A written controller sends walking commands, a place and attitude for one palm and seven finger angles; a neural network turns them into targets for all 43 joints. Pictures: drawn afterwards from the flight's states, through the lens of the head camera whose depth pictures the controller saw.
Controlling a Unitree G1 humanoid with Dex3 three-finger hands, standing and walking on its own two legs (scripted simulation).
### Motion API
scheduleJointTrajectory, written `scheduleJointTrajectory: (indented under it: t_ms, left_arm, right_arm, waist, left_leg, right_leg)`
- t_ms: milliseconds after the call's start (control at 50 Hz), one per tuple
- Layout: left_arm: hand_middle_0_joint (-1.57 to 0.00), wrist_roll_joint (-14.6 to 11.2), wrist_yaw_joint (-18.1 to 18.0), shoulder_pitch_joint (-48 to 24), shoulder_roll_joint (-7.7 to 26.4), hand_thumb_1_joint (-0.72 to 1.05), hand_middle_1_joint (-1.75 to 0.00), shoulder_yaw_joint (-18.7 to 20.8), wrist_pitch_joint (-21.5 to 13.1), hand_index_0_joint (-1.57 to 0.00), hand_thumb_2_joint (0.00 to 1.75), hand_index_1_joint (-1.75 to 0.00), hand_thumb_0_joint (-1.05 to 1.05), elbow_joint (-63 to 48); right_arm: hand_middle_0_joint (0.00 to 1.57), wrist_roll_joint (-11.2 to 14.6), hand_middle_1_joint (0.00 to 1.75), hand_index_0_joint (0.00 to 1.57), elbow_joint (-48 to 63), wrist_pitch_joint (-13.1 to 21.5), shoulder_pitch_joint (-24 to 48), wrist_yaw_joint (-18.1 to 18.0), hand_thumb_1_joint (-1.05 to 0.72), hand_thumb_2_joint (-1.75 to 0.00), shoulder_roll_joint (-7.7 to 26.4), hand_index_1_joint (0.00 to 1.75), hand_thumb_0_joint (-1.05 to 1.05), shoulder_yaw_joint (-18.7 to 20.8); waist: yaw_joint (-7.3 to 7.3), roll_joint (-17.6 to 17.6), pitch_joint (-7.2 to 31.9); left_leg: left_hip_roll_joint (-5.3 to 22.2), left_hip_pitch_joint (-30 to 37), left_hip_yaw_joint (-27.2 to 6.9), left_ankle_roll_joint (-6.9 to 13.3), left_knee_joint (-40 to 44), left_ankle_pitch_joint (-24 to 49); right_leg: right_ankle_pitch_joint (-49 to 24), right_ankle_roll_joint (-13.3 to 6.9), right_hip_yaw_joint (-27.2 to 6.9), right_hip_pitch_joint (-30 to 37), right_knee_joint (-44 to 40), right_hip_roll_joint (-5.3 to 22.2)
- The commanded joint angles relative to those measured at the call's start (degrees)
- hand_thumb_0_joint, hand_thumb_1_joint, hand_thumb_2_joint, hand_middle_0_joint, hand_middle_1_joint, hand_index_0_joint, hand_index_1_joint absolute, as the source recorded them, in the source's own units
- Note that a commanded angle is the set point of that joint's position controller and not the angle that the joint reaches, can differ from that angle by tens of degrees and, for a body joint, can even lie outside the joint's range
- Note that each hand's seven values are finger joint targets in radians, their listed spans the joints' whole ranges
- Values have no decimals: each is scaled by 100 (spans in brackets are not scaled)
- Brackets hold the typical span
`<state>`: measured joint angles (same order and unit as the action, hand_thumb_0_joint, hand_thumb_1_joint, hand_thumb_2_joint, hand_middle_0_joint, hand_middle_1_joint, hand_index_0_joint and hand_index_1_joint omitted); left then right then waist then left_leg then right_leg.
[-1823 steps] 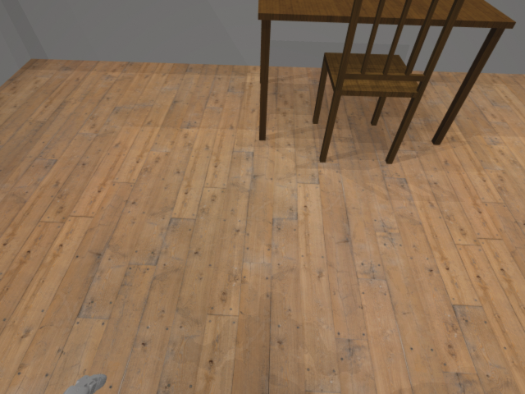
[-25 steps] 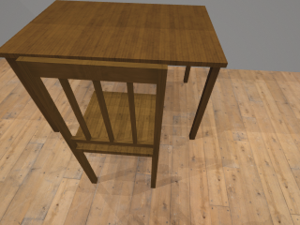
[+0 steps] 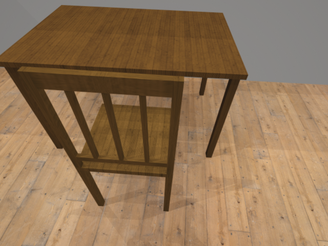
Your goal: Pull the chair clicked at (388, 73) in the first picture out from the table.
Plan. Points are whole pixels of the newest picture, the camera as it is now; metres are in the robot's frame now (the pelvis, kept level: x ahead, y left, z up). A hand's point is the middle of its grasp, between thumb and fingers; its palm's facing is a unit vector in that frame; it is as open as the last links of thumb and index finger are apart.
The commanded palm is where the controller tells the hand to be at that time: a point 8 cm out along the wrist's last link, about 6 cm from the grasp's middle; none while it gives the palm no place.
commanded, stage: look again from close up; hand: left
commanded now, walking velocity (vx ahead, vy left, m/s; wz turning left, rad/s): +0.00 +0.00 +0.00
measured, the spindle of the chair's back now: (114, 130) +0.48 +0.20 -0.05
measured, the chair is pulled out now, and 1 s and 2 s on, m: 0.21 0.21 0.21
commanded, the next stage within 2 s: none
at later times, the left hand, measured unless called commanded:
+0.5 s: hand out of the picture -0.02 +0.15 -0.18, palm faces +0.03 -0.99 -0.14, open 7.4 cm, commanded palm none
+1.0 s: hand out of the picture -0.03 +0.15 -0.18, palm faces +0.04 -0.99 -0.14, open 7.4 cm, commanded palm none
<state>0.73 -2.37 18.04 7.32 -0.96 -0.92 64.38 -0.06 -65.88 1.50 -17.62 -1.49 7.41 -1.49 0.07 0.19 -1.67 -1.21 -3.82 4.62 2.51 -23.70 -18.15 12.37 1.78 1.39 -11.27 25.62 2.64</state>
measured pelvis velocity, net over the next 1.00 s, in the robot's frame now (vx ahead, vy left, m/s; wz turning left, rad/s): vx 0.00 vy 0.01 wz -0.01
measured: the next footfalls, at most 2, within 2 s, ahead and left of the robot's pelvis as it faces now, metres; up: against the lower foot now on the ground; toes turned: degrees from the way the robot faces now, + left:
none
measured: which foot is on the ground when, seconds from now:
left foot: down 0.00-1.00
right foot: down 0.00-1.00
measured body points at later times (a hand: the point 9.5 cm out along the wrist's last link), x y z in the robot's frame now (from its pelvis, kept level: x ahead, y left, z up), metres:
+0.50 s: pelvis +0.00 +0.01 +0.00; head +0.00 +0.01 +0.45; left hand -0.02 +0.21 -0.17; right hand -0.03 -0.20 -0.16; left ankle -0.05 +0.08 -0.74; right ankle +0.02 -0.14 -0.74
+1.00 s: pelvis +0.00 +0.01 +0.00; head +0.00 +0.01 +0.45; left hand -0.03 +0.21 -0.16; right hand -0.03 -0.20 -0.16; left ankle -0.05 +0.08 -0.74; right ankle +0.02 -0.14 -0.74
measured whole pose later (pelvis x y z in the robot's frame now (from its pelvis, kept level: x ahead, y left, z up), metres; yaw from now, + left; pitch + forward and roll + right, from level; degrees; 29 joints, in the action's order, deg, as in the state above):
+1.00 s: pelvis +0.00 +0.01 +0.00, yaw +0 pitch -2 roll +0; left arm 0.8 -2.3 19.5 5.9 -0.6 -0.7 64.8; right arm 0.1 -66.7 1.8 -19.3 -1.9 6.1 -1.5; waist -0.2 0.4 -1.6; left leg -1.8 -3.6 5.1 3.0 -23.0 -17.8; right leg 12.1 2.3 0.8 -11.3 25.4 3.1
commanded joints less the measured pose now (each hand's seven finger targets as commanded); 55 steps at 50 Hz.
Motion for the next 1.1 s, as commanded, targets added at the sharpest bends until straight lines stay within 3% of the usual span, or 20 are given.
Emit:
scheduleJointTrajectory:
  t_ms: [0,360,440,520,700,780,1080]
  left_arm:
    - [-20,-17,-27,466,442,90,-30,67,-60,-20,90,-30,0,-134]
    - [-20,-16,-29,589,354,90,-30,73,-50,-20,90,-30,0,-88]
    - [-20,-8,-26,581,339,90,-30,74,-36,-20,90,-30,0,-81]
    - [-20,-9,-22,591,333,90,-30,75,-28,-20,90,-30,0,-67]
    - [-20,-4,-27,661,285,90,-30,82,-36,-20,90,-30,0,-64]
    - [-20,-8,-31,666,283,90,-30,93,-37,-20,90,-30,0,-60]
    - [-20,-4,-25,672,276,90,-30,94,-34,-20,90,-30,0,-47]
  right_arm:
    - [20,-24,30,20,55,64,-511,-39,-90,-90,502,30,0,79]
    - [20,-18,30,20,9,76,-602,-59,-90,-90,447,30,0,87]
    - [20,-16,30,20,5,74,-623,-63,-90,-90,439,30,0,79]
    - [20,-9,30,20,12,61,-656,-65,-90,-90,413,30,0,77]
    - [20,-15,30,20,13,84,-664,-69,-90,-90,396,30,0,88]
    - [20,-19,30,20,2,101,-699,-83,-90,-90,390,30,0,86]
    - [20,-14,30,20,-11,88,-676,-84,-90,-90,346,30,0,86]
  waist:
    - [9,-4,-386]
    - [1,11,-382]
    - [-6,-81,-519]
    - [0,43,-599]
    - [-5,13,-474]
    - [-6,-16,-377]
    - [-16,-8,-507]
  left_leg:
    - [706,-641,-571,-23,585,1354]
    - [705,-594,-594,-4,629,1298]
    - [716,-684,-588,-5,670,1261]
    - [732,-737,-589,4,723,1086]
    - [706,-657,-594,8,666,1149]
    - [719,-582,-589,7,621,1514]
    - [695,-665,-584,5,637,1222]
  right_leg:
    - [-1143,-330,-348,220,-231,373]
    - [-1081,-329,-350,190,-257,364]
    - [-968,-314,-323,128,-266,350]
    - [-829,-305,-320,72,-278,314]
    - [-922,-305,-351,79,-254,334]
    - [-1107,-313,-328,147,-179,337]
    - [-991,-320,-352,73,-235,333]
